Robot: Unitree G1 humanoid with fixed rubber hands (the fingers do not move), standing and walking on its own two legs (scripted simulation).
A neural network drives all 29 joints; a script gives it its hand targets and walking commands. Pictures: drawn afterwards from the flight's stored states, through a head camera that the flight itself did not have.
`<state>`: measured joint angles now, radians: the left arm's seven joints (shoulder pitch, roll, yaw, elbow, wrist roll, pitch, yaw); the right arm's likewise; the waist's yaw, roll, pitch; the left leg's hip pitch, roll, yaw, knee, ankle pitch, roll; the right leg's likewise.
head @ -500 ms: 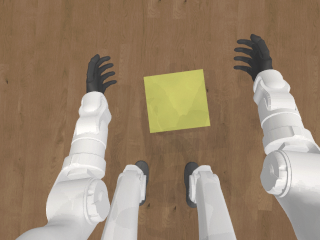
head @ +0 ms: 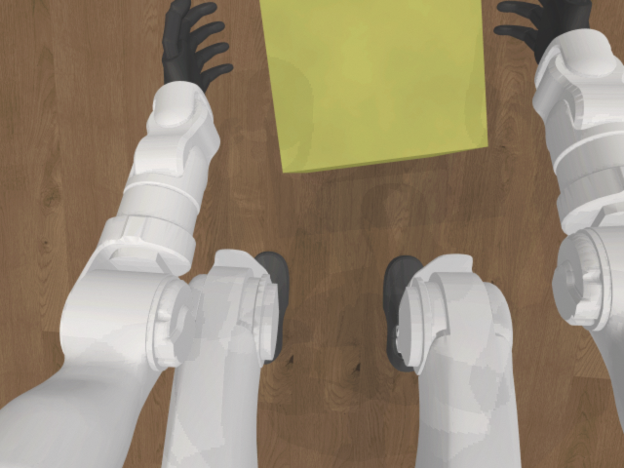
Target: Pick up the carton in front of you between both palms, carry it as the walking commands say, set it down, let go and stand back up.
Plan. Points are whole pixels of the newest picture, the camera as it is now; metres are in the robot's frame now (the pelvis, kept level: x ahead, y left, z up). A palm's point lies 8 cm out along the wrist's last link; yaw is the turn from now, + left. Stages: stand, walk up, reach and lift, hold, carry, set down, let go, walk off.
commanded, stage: reach and lift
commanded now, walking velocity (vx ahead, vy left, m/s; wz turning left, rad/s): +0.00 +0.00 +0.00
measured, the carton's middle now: (366, 86) +0.52 -0.05 -0.28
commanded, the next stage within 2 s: none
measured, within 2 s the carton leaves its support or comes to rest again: leaves its support in 0.94 s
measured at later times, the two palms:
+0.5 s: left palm (206, 77) +0.52 +0.13 -0.20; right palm (526, 45) +0.53 -0.22 -0.21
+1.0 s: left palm (222, 60) +0.53 +0.11 -0.18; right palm (503, 39) +0.54 -0.19 -0.20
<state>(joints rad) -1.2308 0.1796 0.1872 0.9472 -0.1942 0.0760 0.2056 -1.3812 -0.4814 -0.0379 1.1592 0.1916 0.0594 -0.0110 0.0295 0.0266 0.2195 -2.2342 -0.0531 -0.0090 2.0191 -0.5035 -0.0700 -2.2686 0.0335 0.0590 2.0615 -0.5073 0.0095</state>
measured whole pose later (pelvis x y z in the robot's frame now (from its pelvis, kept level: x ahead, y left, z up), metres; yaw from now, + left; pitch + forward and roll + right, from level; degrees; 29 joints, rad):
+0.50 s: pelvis +0.01 +0.00 -0.03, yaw +1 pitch +39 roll +4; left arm -1.31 0.20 0.13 1.11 -0.26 0.00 0.19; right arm -1.42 -0.46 0.03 1.23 0.21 0.00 -0.03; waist 0.01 0.06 0.28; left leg -2.27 -0.07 -0.01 2.13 -0.55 -0.08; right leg -2.30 0.01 0.05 2.18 -0.56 0.00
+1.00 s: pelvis +0.01 +0.00 -0.04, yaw +0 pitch +38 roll +3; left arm -1.33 0.12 0.30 1.02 -0.14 0.09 0.24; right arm -1.44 -0.36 0.03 1.20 0.15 0.12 -0.09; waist 0.00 0.08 0.25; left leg -2.28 -0.12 -0.04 2.17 -0.55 -0.10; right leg -2.30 0.02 0.04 2.21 -0.56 0.00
